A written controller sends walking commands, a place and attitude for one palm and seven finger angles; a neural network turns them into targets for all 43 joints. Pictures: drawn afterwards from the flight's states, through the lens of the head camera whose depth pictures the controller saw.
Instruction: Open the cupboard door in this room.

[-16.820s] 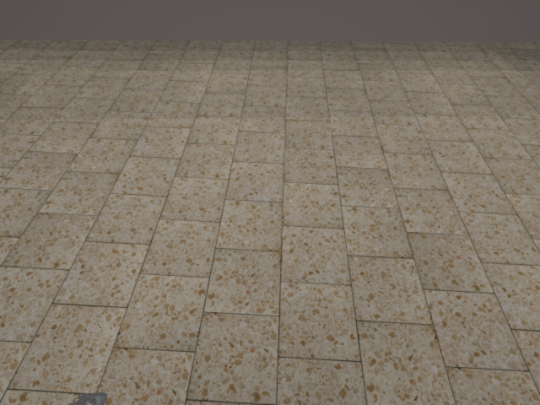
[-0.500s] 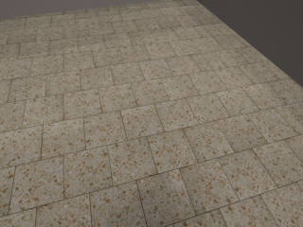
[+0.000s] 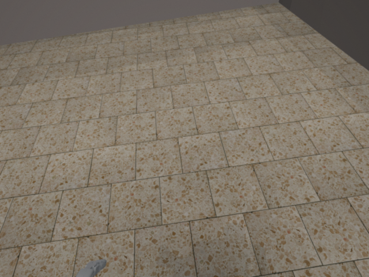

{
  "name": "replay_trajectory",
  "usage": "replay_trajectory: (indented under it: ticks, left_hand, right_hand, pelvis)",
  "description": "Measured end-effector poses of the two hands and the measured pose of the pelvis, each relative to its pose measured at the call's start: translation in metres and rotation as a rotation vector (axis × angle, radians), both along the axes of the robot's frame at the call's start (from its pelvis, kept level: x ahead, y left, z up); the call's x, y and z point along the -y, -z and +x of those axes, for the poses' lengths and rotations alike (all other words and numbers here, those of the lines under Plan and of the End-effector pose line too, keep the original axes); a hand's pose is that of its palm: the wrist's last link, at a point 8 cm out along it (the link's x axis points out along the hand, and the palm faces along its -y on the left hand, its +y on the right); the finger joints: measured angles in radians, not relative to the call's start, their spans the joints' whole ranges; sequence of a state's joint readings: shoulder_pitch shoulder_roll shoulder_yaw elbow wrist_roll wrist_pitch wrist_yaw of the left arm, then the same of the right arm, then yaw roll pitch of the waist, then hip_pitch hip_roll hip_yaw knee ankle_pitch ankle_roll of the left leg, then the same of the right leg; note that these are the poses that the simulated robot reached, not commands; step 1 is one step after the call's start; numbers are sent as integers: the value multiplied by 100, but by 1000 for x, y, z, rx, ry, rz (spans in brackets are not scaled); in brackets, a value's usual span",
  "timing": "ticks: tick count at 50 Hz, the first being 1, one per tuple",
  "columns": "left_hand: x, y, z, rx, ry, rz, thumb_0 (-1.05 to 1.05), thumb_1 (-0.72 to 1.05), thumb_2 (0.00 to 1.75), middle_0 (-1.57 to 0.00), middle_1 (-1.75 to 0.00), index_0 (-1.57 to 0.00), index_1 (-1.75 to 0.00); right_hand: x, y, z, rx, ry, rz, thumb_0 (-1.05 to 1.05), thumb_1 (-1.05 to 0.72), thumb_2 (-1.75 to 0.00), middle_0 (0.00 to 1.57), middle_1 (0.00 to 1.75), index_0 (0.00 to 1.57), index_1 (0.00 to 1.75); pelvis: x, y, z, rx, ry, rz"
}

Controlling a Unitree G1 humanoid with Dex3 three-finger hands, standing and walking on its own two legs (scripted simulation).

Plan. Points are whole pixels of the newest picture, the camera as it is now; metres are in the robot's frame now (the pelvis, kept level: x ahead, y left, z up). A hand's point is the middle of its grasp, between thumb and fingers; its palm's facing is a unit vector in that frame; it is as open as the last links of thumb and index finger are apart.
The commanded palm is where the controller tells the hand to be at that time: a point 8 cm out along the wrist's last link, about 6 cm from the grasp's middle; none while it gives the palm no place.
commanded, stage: turn or walk to find it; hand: left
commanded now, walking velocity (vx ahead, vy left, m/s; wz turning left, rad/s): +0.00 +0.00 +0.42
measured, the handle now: out of the picture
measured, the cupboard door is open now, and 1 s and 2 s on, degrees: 0 0 0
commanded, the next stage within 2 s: none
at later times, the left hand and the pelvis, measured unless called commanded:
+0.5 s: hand out of the picture -0.08 +0.21 -0.17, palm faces +0.30 -0.92 -0.25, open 7.3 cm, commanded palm none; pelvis -0.04 +0.01 +0.00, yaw +14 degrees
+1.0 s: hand out of the picture -0.05 +0.20 -0.14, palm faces +0.43 -0.86 -0.28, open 7.3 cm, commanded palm none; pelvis -0.05 -0.02 +0.00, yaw +27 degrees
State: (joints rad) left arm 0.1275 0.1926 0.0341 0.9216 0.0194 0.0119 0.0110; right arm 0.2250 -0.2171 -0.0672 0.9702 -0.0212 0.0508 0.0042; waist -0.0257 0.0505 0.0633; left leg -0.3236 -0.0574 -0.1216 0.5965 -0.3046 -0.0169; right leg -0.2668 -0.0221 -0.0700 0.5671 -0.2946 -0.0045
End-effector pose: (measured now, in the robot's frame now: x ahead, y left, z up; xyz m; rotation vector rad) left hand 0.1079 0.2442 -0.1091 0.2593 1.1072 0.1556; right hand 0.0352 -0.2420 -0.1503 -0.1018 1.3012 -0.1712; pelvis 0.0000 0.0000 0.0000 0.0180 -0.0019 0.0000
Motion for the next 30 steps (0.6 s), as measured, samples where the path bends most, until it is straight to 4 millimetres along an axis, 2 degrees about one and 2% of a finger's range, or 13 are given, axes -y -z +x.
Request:
replay_trajectory:
  ticks: [8, 15, 20, 26, 30]
  left_hand:
    - [24, -9, -57, -51, -107, -4, 0, 91, 90, -20, -30, -21, -30]
    - [25, -2, -111, -121, -216, -23, 0, 91, 90, -20, -30, -21, -30]
    - [14, 8, -157, -181, -298, -42, 0, 91, 90, -20, -30, -21, -30]
    - [-13, 34, -212, -242, -400, -75, 0, 91, 90, -20, -30, -21, -30]
    - [-25, 33, -228, -268, -438, -82, 0, 91, 90, -20, -30, -20, -30]
  right_hand:
    - [29, -3, -6, -61, -65, 1, 1, -91, -90, 20, 30, 20, 30]
    - [30, -9, 7, -92, -157, -20, 1, -91, -90, 20, 30, 19, 30]
    - [11, -14, 38, -46, -250, -40, 1, -91, -90, 20, 30, 19, 30]
    - [-31, -23, 81, 98, -365, -73, 1, -91, -90, 20, 30, 19, 30]
    - [-53, -36, 89, 147, -414, -77, 0, -91, -90, 20, 30, 20, 30]
  pelvis:
    - [19, -10, -9, 20, -85, 25]
    - [22, -12, -15, 12, -153, 29]
    - [14, -10, -24, 5, -198, 21]
    - [-9, 3, -39, 7, -260, -9]
    - [-16, -2, -45, 19, -290, -16]
